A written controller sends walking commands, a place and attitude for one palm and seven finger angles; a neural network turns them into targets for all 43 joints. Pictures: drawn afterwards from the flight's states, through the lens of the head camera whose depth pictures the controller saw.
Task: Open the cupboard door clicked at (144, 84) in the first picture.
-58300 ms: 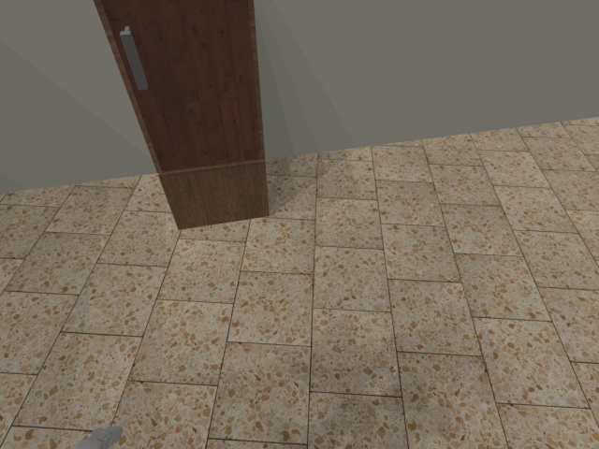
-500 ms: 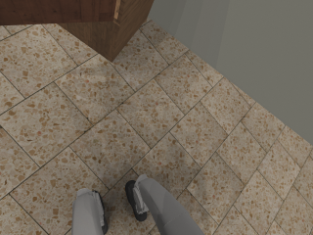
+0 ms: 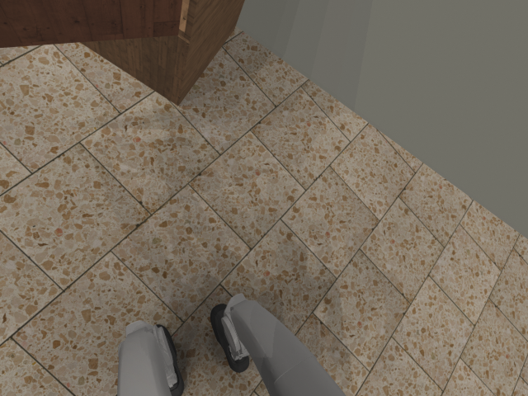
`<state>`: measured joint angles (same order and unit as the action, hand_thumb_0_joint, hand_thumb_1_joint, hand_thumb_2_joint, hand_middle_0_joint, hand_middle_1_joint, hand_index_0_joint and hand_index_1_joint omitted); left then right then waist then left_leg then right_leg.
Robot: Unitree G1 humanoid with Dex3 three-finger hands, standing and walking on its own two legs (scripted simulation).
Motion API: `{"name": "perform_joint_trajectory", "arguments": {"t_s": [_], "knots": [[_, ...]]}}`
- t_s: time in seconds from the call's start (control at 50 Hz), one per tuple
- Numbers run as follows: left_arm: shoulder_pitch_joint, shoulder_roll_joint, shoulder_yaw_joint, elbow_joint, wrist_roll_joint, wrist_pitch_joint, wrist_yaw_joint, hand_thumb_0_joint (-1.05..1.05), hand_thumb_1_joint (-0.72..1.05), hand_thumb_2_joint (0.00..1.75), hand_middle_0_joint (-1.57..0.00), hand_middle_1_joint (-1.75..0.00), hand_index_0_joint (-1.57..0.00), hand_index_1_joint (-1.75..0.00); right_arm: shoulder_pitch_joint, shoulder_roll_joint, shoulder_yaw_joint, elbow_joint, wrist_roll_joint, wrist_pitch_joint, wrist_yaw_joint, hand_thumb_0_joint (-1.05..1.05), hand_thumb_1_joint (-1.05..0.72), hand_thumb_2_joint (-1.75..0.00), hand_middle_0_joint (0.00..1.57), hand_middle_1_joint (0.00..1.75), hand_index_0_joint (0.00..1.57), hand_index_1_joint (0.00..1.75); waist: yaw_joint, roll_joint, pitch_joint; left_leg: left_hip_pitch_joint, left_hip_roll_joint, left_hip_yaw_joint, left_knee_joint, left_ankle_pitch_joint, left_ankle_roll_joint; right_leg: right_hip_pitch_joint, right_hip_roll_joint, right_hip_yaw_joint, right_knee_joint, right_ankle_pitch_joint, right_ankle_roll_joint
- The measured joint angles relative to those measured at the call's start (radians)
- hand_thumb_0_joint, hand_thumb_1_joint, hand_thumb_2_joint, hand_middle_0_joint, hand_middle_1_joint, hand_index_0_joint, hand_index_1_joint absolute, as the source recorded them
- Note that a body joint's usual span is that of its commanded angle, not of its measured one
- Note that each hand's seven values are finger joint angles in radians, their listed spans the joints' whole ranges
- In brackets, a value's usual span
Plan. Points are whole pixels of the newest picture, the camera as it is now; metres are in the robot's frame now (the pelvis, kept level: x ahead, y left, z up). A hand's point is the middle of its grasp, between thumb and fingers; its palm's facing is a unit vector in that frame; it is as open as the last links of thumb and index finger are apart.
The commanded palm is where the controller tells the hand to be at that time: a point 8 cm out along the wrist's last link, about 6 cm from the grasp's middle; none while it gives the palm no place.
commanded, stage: move the hooked fingers beside the handle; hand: left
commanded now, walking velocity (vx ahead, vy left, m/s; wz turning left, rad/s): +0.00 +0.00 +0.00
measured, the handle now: out of the picture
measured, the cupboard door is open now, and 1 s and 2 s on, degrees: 48 48 48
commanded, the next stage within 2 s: none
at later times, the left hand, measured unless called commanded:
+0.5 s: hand out of the picture +0.67 +0.23 +0.12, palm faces +0.10 -0.99 +0.03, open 14.0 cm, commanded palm +0.72 +0.19 +0.11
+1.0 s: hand out of the picture +0.67 +0.26 +0.12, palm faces +0.10 -0.99 +0.02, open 14.0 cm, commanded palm +0.72 +0.22 +0.11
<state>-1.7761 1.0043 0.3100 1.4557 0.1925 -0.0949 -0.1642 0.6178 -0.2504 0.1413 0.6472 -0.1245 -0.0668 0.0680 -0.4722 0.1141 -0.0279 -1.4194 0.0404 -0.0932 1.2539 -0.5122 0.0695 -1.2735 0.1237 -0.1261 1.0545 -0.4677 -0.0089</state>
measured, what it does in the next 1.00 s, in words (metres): stands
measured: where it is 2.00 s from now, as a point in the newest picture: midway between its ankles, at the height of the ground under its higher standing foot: (202, 361)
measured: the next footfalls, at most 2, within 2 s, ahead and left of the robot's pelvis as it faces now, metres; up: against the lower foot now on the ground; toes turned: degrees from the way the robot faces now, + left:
none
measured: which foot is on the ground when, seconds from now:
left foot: down 0.00-1.00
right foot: down 0.00-1.00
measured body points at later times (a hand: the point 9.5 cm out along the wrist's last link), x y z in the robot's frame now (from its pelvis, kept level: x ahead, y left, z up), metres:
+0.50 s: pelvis +0.00 +0.01 +0.00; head +0.25 +0.07 +0.37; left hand +0.66 +0.29 +0.12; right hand -0.17 -0.17 -0.02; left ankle +0.01 +0.07 -0.62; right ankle +0.00 -0.13 -0.62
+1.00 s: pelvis +0.00 +0.01 +0.00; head +0.26 +0.07 +0.37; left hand +0.66 +0.31 +0.12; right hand -0.15 -0.18 -0.02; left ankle +0.00 +0.07 -0.62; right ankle +0.00 -0.13 -0.62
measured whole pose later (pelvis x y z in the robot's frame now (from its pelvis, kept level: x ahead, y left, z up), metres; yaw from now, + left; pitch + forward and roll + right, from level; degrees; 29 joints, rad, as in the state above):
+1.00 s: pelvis +0.00 +0.01 +0.00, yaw -1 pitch +38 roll -13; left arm -1.72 1.12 0.37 1.44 0.20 -0.10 -0.28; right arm 0.61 -0.26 0.16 0.62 -0.10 -0.03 0.03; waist -0.48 0.12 -0.02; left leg -1.41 0.05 -0.08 1.25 -0.52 0.09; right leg -1.26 0.13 -0.11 1.03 -0.46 0.01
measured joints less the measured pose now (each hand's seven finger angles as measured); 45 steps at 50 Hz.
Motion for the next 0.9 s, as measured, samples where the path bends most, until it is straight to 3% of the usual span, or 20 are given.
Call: {"name": "perform_joint_trajectory", "arguments": {"t_s": [0.2,0.52,0.78,0.9], "knots": [[0.002,0.012,0.011,-0.003,0.024,0.002,-0.003,-0.01,-0.5,0.3,-0.28,-1.22,-0.3,-1.2,0.018,0.005,0.004,-0.008,-0.002,0.016,0.002,0.0,-0.9,-0.89,0.2,0.3,0.21,0.3,-0.013,0.007,0.003,-0.006,0.0,0.005,0.005,-0.001,0.008,-0.004,-0.001,0.004,-0.001,0.003,0.01],[0.017,0.079,0.047,0.018,0.04,0.001,-0.047,-0.01,-0.5,0.3,-0.3,-1.2,-0.3,-1.2,0.024,-0.002,0.022,-0.026,0.006,0.034,-0.008,0.0,-0.9,-0.89,0.2,0.3,0.21,0.3,-0.032,0.012,0.005,-0.008,0.007,0.014,0.009,-0.002,0.017,-0.006,0.006,0.015,-0.005,0.011,0.018],[0.022,0.085,0.037,0.005,0.012,0.004,-0.093,-0.01,-0.5,0.3,-0.3,-1.2,-0.3,-1.2,0.006,-0.004,0.023,-0.016,0.019,0.03,-0.025,0.0,-0.9,-0.89,0.2,0.3,0.21,0.3,-0.019,0.008,0.002,-0.004,0.002,0.01,-0.002,0.002,0.017,0.001,0.002,0.011,-0.019,0.014,0.02],[0.048,0.104,0.042,0.002,0.026,0.009,-0.093,-0.01,-0.5,0.3,-0.3,-1.2,-0.3,-1.2,0.0,-0.016,0.021,-0.029,0.018,0.031,-0.032,0.0,-0.9,-0.89,0.2,0.3,0.21,0.3,-0.017,0.014,0.002,0.0,0.005,0.011,-0.003,-0.002,0.017,0.005,0.004,0.013,-0.023,0.012,0.02]]}}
